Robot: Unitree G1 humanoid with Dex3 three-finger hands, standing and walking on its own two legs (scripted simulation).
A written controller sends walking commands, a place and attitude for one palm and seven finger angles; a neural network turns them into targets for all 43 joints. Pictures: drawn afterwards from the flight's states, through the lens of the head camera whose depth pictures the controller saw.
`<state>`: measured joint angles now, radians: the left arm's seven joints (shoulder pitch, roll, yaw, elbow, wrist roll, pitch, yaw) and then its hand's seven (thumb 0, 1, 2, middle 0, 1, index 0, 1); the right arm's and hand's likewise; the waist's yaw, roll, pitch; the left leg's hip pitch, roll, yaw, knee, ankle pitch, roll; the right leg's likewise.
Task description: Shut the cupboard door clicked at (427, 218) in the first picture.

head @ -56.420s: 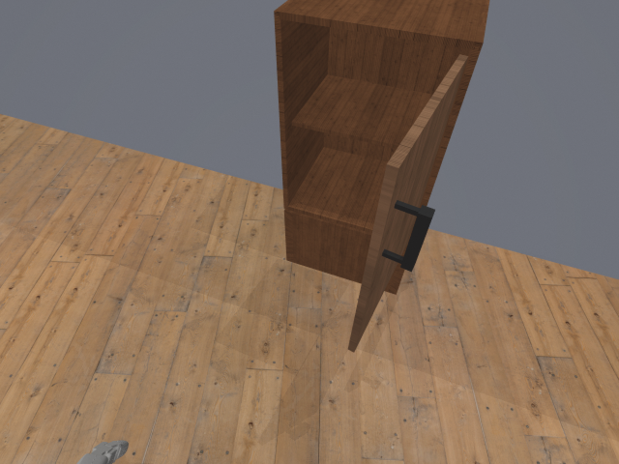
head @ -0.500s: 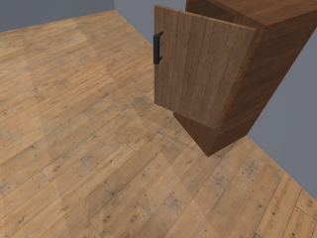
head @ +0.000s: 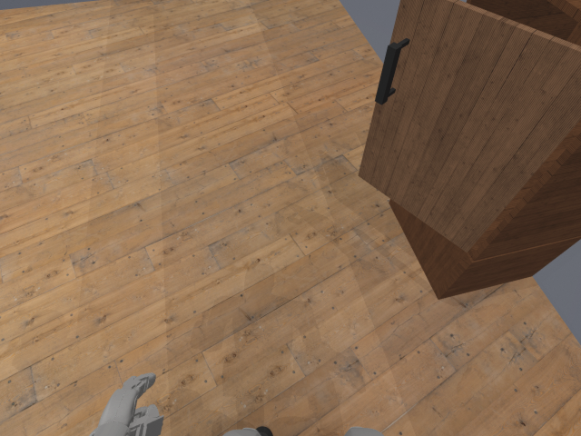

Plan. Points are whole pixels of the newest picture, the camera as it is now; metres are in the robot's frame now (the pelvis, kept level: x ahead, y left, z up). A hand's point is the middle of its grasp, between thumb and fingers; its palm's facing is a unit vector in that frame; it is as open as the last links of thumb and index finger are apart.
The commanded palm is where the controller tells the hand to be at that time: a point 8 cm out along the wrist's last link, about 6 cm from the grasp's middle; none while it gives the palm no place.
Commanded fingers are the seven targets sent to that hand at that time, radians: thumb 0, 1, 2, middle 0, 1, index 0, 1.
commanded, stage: walk to a spot facing it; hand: left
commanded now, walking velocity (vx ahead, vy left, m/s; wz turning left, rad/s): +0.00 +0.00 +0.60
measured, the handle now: (392, 72) +0.87 -0.23 -0.02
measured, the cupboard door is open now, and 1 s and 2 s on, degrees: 30 30 30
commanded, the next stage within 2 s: turn to face it in 1.46 s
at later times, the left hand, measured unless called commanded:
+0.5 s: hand out of the picture -0.05 +0.19 -0.19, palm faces +0.37 -0.89 -0.26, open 7.4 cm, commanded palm none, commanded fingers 0.00 0.90 0.90 -0.20 -0.30 -0.20 -0.30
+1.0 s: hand out of the picture +0.01 +0.17 -0.16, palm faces +0.61 -0.76 -0.23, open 7.4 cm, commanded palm none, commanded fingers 0.00 0.90 0.90 -0.20 -0.30 -0.20 -0.30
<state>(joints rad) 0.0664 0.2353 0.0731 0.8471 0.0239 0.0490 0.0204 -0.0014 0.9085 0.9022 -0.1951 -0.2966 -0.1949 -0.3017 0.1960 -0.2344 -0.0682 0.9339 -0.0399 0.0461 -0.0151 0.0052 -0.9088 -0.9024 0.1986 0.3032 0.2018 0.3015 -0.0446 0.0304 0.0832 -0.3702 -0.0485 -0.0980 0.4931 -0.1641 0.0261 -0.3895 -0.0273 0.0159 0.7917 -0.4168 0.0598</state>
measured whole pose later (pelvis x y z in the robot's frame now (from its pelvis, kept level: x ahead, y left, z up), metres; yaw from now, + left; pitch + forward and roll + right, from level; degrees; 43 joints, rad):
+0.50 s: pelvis +0.02 -0.01 -0.02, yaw +20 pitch +0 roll +1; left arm 0.29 0.26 0.07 0.91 0.02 0.07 0.03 0.00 0.90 0.90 -0.20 -0.30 -0.20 -0.30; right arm 0.10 -0.23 -0.05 0.87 -0.02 0.04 0.02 0.01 -0.91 -0.90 0.20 0.30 0.20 0.30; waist 0.03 -0.07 0.14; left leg -0.33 -0.01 0.07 0.67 -0.33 0.03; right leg -0.35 -0.14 -0.11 0.99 -0.57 0.06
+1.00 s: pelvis +0.08 -0.02 +0.00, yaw +39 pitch +1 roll +0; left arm 0.27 0.18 0.04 0.88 0.03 0.00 0.01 0.00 0.90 0.90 -0.20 -0.30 -0.20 -0.30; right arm 0.23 -0.25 -0.08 0.93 -0.03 0.08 0.04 0.01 -0.91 -0.90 0.20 0.30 0.20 0.30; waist -0.04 0.01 0.06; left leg -0.54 0.03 0.03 1.12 -0.36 -0.03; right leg -0.15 -0.11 -0.20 0.46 -0.31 0.02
